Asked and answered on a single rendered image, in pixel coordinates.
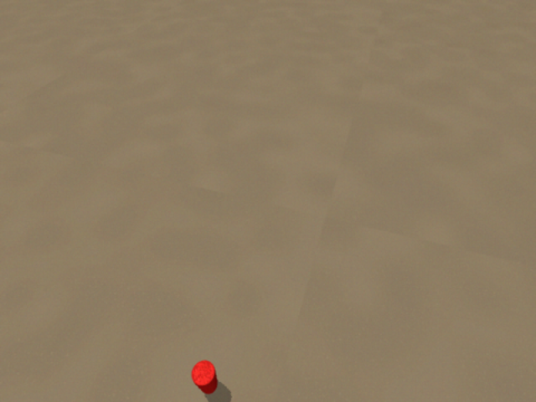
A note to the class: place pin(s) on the cup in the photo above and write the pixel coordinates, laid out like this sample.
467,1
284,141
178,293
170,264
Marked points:
204,376

